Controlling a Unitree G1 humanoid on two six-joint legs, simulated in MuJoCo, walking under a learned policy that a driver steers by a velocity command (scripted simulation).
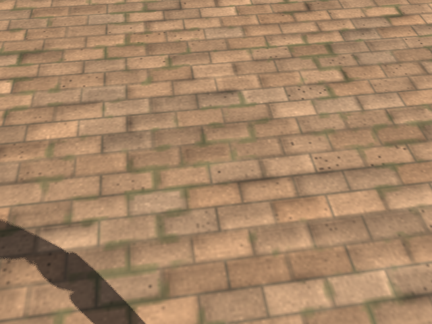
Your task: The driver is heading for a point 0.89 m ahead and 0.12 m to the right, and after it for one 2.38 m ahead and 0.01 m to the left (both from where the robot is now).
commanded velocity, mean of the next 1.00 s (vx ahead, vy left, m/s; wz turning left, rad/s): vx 0.19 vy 0.00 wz -0.34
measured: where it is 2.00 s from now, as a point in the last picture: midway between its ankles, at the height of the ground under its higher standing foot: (261, 237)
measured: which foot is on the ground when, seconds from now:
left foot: down 0.00-0.20, up 0.22-0.62, down 0.64-0.92, up 0.94-1.00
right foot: up 0.00-0.20, down 0.22-1.00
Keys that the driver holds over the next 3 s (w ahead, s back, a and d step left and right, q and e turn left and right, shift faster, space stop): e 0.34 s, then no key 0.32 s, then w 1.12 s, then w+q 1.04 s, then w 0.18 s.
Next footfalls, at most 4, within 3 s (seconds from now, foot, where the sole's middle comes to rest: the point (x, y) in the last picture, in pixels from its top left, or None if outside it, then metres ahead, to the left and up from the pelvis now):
0.22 right None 0.27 -0.15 -0.78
0.64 left None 0.31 0.09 -0.78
1.34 left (215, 272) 0.64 -0.02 -0.78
1.88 right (301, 214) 0.85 -0.34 -0.78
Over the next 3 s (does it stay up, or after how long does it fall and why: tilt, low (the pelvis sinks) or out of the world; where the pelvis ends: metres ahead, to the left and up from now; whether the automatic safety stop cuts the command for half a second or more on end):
stays up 1.35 -0.23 -0.01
